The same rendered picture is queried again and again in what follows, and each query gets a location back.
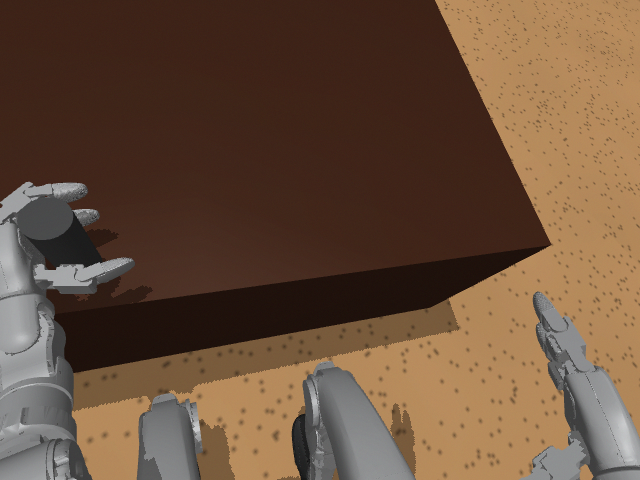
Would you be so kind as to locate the right robot hand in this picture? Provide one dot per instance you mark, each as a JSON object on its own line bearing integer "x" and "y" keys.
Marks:
{"x": 602, "y": 434}

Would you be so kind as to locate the left robot hand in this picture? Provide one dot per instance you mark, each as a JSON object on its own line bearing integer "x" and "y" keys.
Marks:
{"x": 22, "y": 265}

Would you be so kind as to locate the can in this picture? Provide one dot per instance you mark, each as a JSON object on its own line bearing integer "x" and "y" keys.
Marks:
{"x": 53, "y": 228}

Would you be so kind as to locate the right robot foot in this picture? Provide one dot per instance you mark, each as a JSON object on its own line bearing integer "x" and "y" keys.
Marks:
{"x": 300, "y": 447}

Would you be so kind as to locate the left robot arm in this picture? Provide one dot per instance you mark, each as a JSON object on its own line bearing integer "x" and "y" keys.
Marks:
{"x": 38, "y": 435}

